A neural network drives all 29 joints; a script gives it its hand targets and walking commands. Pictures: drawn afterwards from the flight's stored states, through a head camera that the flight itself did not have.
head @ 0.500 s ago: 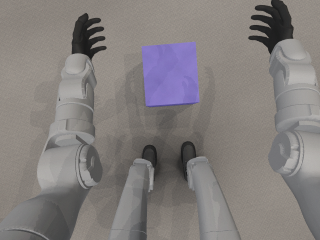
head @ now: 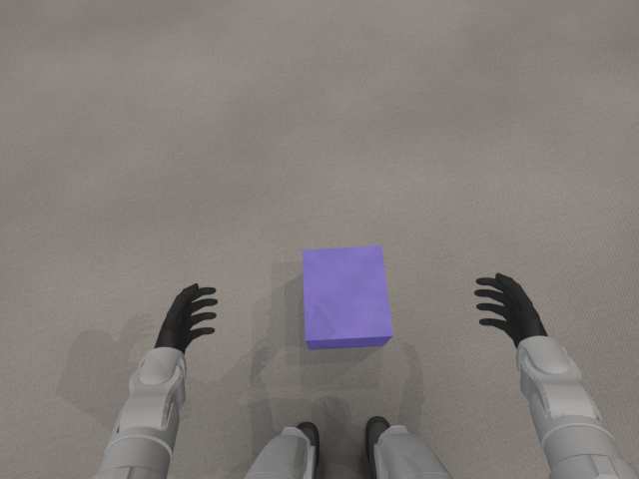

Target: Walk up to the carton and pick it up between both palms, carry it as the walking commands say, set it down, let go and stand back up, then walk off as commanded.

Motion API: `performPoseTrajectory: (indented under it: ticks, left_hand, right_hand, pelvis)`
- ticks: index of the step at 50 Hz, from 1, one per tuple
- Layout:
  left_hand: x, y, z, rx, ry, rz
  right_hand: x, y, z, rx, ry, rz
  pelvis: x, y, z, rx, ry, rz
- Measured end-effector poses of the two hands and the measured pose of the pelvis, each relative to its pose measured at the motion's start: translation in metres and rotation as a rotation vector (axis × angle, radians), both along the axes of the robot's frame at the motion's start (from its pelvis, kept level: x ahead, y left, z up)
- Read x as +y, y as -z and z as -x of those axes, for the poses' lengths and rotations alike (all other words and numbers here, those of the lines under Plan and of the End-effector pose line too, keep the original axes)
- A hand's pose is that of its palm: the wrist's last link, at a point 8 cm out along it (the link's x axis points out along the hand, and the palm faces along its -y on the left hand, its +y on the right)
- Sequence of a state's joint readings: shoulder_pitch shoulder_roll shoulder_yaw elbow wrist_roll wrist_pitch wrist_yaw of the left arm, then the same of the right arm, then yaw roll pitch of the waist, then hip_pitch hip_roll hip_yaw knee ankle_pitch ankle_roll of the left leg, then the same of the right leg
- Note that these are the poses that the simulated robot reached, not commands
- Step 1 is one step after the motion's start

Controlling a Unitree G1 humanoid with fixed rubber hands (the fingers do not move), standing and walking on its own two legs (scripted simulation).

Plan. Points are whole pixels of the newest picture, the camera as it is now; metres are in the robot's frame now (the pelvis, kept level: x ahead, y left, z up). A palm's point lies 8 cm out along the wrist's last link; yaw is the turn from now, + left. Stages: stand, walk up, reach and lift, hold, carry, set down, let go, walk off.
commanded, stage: let go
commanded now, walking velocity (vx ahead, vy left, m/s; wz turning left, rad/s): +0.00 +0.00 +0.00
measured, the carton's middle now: (344, 299) +0.47 -0.02 -0.66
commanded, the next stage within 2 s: stand in 0.64 s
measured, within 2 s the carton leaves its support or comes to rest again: neither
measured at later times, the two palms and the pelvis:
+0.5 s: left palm (148, 416) +0.18 +0.23 -0.04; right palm (559, 417) +0.18 -0.23 -0.04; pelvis +0.02 +0.00 +0.02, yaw +0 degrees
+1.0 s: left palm (105, 427) +0.17 +0.29 -0.06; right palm (608, 423) +0.17 -0.29 -0.06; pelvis +0.04 +0.00 +0.02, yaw +0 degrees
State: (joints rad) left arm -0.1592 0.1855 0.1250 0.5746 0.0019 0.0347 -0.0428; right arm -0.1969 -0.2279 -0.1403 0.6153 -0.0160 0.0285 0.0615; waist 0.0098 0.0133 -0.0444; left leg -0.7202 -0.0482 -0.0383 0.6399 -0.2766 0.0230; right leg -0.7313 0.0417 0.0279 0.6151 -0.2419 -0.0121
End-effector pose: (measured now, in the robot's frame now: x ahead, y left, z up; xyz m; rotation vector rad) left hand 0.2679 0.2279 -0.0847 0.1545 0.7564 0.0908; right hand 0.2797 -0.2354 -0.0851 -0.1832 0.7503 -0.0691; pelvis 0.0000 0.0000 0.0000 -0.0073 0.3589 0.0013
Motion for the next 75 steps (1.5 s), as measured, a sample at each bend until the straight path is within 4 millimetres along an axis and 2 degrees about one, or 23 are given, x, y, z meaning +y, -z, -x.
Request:
performPoseTrajectory:
  ticks: [4, 8, 13, 17, 32, 34, 41, 47, 61, 75]
  left_hand:
    - [0.001, -0.012, 0.032, 0.019, 0.006, 0.003]
    - [0.003, -0.024, 0.056, 0.025, 0.011, 0.000]
    - [0.006, -0.037, 0.077, 0.021, 0.016, -0.007]
    - [0.004, -0.040, 0.087, 0.029, 0.023, -0.001]
    - [0.000, -0.041, 0.086, 0.045, 0.025, -0.003]
    - [0.006, -0.037, 0.087, 0.050, 0.015, -0.041]
    - [0.045, -0.027, 0.098, 0.114, -0.032, -0.163]
    - [0.059, -0.023, 0.100, 0.160, -0.045, -0.199]
    - [0.058, -0.015, 0.100, 0.210, -0.043, -0.198]
    - [0.067, -0.014, 0.118, 0.260, -0.053, -0.210]
  right_hand:
    - [0.001, -0.013, 0.033, 0.011, 0.008, -0.005]
    - [0.000, -0.024, 0.061, 0.023, 0.011, 0.000]
    - [0.001, -0.036, 0.087, 0.031, 0.002, 0.004]
    - [0.001, -0.041, 0.099, 0.039, -0.005, 0.002]
    - [0.003, -0.043, 0.098, 0.042, 0.007, -0.011]
    - [-0.003, -0.039, 0.100, 0.053, 0.008, 0.028]
    - [-0.041, -0.030, 0.108, 0.116, 0.038, 0.152]
    - [-0.056, -0.028, 0.106, 0.149, 0.052, 0.193]
    - [-0.058, -0.022, 0.108, 0.198, 0.057, 0.202]
    - [-0.065, -0.019, 0.129, 0.250, 0.072, 0.215]
  pelvis:
    - [0.002, -0.009, -0.007, -0.104, 0.003, 0.001]
    - [0.002, -0.016, -0.014, -0.199, 0.003, 0.001]
    - [0.002, -0.022, -0.022, -0.297, 0.000, 0.002]
    - [0.001, -0.023, -0.024, -0.363, -0.003, 0.000]
    - [-0.002, -0.021, -0.022, -0.461, -0.008, -0.003]
    - [-0.003, -0.020, -0.023, -0.436, -0.009, -0.003]
    - [-0.003, -0.019, -0.030, -0.378, -0.008, -0.001]
    - [-0.004, -0.020, -0.038, -0.365, -0.008, -0.002]
    - [-0.003, -0.023, -0.045, -0.371, -0.009, -0.003]
    - [-0.003, -0.026, -0.037, -0.387, -0.006, -0.004]
